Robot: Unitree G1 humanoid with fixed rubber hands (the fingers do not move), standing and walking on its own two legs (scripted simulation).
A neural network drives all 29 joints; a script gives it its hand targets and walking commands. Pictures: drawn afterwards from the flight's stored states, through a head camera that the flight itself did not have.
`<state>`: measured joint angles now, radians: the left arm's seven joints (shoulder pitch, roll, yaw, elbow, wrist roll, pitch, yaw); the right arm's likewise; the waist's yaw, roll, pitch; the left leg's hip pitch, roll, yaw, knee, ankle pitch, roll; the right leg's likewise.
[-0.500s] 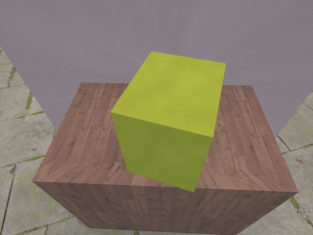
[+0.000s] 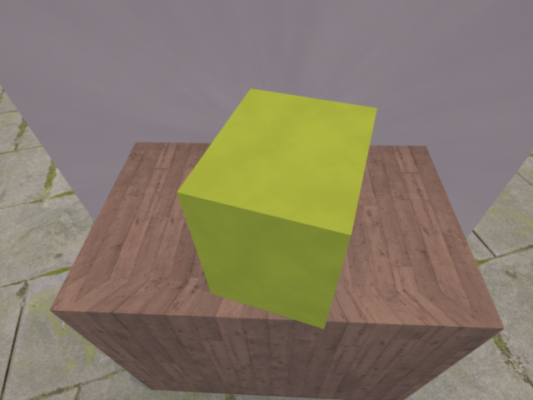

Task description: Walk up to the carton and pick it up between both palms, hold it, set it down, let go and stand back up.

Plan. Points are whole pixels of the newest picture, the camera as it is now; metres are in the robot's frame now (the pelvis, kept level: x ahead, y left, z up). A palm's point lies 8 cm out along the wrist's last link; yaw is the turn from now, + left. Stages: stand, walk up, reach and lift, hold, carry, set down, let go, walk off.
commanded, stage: walk up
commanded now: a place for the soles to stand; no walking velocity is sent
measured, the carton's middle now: (287, 208) +0.43 -0.01 +0.03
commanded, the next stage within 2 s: reach and lift in 0.16 s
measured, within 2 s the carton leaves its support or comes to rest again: neither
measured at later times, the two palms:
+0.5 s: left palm (129, 362) +0.20 +0.25 -0.09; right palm out of the picture +0.14 -0.28 -0.09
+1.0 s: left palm (105, 389) +0.16 +0.26 -0.06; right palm out of the picture +0.10 -0.23 -0.07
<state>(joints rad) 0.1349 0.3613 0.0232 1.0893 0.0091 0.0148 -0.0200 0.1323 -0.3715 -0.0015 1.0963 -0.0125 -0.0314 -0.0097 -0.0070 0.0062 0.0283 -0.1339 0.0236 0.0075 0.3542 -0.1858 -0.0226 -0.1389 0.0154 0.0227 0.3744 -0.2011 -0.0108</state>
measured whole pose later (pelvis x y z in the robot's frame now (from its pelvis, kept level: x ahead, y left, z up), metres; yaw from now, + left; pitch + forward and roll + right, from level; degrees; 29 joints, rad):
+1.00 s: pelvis -0.02 +0.03 +0.00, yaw -3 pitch -6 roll +0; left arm 0.20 0.27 0.01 0.33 -0.05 0.38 0.00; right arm 0.28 -0.19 -0.12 0.46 -0.03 0.01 0.03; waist -0.02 0.01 0.12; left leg -0.10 0.02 0.11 0.40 -0.20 0.01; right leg -0.13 -0.02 0.04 0.41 -0.19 0.03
